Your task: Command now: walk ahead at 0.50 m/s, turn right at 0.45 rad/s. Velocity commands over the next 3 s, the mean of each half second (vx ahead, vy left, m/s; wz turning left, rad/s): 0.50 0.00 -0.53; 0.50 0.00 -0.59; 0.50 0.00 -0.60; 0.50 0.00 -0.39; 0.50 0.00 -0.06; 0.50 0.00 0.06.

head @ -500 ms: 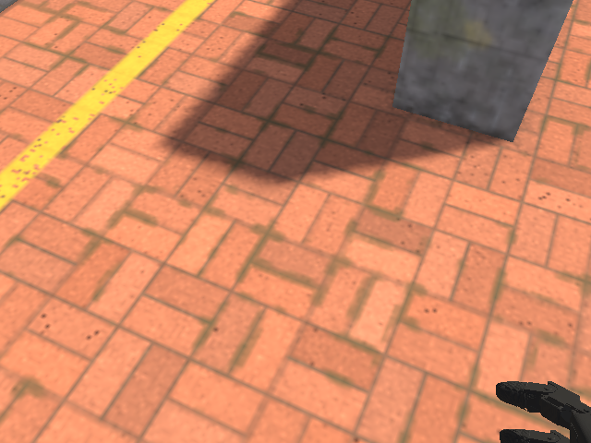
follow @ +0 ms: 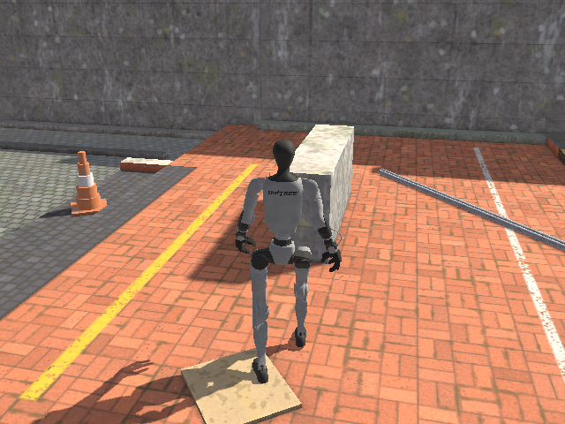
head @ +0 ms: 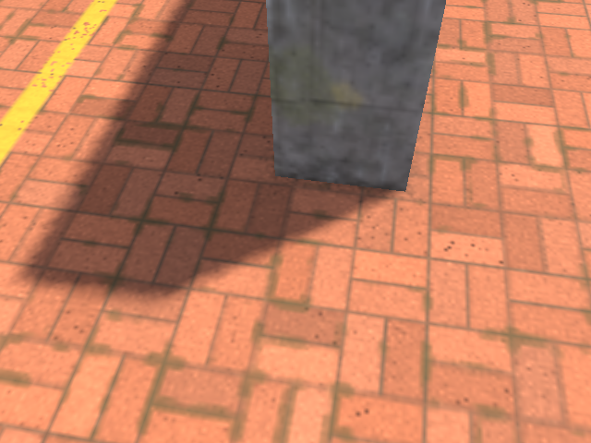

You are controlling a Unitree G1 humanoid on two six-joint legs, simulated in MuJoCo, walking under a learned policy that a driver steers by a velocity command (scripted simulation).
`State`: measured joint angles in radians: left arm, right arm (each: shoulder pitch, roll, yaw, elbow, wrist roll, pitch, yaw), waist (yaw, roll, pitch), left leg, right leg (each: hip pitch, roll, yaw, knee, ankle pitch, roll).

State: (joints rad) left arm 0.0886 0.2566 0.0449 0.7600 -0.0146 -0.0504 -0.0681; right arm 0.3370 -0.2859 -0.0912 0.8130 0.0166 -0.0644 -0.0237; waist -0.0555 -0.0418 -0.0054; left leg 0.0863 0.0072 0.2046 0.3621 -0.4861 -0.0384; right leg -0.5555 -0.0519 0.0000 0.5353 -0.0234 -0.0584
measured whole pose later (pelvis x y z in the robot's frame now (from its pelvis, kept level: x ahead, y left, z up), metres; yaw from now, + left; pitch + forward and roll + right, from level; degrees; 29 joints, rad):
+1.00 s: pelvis +0.56 -0.16 -0.02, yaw -35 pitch +3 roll +2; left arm 0.04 0.28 0.05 0.58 -0.01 -0.03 -0.06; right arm 0.35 -0.32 -0.07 0.86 0.02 -0.06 -0.01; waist -0.09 -0.03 0.03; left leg 0.08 0.05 0.24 0.32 -0.42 -0.06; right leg -0.57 -0.04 -0.03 0.61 -0.13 -0.07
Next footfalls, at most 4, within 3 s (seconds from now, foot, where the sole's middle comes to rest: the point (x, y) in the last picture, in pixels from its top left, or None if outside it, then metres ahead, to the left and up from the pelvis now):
0.04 right None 0.18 -0.11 -0.78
0.48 left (288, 424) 0.52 0.02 -0.78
1.02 right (441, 362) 0.65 -0.35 -0.78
1.48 left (429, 249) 0.98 -0.39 -0.78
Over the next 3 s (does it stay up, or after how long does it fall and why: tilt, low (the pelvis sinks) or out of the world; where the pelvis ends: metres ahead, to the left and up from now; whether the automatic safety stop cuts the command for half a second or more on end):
stays up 1.14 -1.06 0.00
